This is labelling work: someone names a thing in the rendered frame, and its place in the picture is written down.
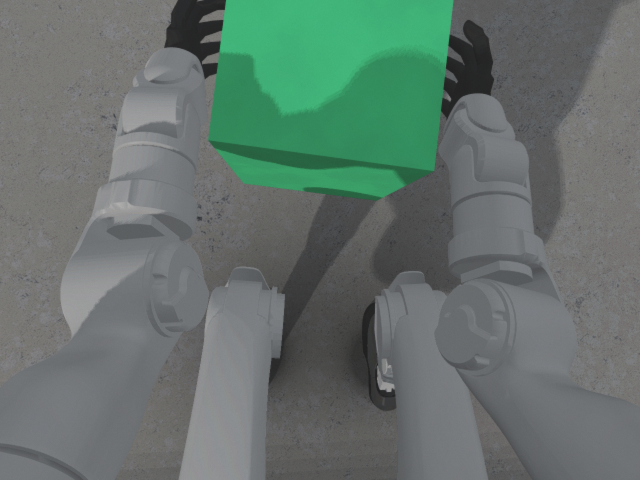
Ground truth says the robot left forearm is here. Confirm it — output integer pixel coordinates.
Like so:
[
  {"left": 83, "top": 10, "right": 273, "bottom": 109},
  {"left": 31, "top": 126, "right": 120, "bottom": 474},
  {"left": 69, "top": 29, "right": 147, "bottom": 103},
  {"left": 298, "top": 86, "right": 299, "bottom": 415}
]
[{"left": 60, "top": 47, "right": 208, "bottom": 319}]

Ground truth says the left robot hand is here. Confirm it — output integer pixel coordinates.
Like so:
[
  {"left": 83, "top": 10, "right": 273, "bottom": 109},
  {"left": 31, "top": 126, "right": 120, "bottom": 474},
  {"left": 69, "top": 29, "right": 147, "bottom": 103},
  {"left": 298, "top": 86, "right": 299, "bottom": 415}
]
[{"left": 164, "top": 0, "right": 226, "bottom": 79}]

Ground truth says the robot thigh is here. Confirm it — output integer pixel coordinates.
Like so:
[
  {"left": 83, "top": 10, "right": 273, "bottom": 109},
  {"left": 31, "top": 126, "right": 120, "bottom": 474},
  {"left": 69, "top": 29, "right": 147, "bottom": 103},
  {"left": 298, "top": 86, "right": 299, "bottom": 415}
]
[
  {"left": 374, "top": 283, "right": 488, "bottom": 480},
  {"left": 179, "top": 280, "right": 285, "bottom": 480}
]

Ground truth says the right robot hand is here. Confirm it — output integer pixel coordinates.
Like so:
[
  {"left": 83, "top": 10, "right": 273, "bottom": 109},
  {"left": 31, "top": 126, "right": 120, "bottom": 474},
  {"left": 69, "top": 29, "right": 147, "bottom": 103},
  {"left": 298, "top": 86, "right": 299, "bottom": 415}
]
[{"left": 441, "top": 20, "right": 494, "bottom": 120}]

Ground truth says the right robot upper arm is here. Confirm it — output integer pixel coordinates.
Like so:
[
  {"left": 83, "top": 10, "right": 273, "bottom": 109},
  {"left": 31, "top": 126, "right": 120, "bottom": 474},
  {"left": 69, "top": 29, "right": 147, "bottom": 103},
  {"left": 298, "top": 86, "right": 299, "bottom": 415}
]
[{"left": 434, "top": 278, "right": 640, "bottom": 480}]

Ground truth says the left robot upper arm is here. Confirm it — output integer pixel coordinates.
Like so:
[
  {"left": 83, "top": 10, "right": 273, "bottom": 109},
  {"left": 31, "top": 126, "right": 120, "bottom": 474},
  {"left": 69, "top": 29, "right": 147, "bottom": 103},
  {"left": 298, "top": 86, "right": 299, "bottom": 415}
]
[{"left": 0, "top": 236, "right": 209, "bottom": 480}]

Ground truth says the carton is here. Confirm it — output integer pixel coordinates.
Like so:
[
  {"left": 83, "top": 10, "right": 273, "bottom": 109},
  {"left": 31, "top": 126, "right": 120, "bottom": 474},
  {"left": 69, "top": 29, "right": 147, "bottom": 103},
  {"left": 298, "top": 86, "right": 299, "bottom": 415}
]
[{"left": 208, "top": 0, "right": 453, "bottom": 201}]

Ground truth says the robot right forearm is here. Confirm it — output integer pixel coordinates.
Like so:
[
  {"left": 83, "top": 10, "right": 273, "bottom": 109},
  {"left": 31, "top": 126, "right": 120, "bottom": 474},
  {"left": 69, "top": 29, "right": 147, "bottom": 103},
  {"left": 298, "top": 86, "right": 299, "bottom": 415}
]
[{"left": 438, "top": 93, "right": 567, "bottom": 310}]

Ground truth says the left robot thigh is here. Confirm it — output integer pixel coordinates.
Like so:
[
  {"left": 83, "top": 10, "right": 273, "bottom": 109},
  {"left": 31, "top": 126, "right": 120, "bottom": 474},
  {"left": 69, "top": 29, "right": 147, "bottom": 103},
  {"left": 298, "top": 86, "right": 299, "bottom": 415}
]
[{"left": 179, "top": 280, "right": 285, "bottom": 480}]

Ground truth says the right robot thigh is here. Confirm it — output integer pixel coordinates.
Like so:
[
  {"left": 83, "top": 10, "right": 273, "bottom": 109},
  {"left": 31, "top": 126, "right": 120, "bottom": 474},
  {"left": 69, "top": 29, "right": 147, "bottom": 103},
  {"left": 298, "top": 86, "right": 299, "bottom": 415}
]
[{"left": 374, "top": 283, "right": 488, "bottom": 480}]

